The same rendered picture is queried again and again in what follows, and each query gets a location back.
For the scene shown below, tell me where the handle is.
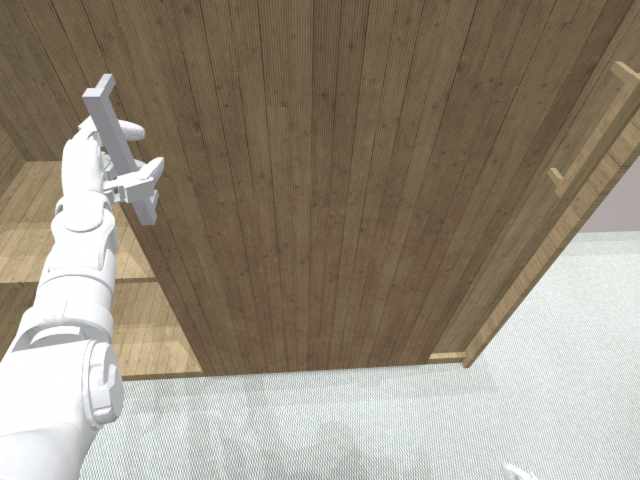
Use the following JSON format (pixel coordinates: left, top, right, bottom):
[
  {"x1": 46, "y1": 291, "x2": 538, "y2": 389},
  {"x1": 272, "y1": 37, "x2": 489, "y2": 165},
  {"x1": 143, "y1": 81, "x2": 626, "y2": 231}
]
[
  {"x1": 82, "y1": 74, "x2": 159, "y2": 225},
  {"x1": 555, "y1": 73, "x2": 640, "y2": 198}
]

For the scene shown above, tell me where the wardrobe door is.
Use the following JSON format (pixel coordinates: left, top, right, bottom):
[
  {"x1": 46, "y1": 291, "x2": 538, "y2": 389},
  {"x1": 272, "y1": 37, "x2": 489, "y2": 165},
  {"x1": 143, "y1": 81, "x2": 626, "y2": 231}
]
[
  {"x1": 17, "y1": 0, "x2": 636, "y2": 377},
  {"x1": 432, "y1": 0, "x2": 640, "y2": 353}
]

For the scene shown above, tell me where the robot left forearm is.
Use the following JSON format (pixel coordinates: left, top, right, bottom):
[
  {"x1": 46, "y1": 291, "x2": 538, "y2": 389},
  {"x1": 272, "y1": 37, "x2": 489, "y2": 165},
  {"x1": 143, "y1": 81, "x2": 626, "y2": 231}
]
[{"x1": 0, "y1": 191, "x2": 119, "y2": 367}]

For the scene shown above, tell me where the left robot hand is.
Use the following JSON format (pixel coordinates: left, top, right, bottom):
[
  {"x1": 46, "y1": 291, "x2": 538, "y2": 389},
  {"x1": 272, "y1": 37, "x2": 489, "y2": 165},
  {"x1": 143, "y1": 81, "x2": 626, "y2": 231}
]
[{"x1": 62, "y1": 116, "x2": 164, "y2": 205}]

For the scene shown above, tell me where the left robot upper arm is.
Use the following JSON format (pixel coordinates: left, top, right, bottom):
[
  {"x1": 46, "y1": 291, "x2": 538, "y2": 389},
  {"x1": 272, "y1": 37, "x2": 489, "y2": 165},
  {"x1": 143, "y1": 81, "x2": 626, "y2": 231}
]
[{"x1": 0, "y1": 339, "x2": 124, "y2": 480}]

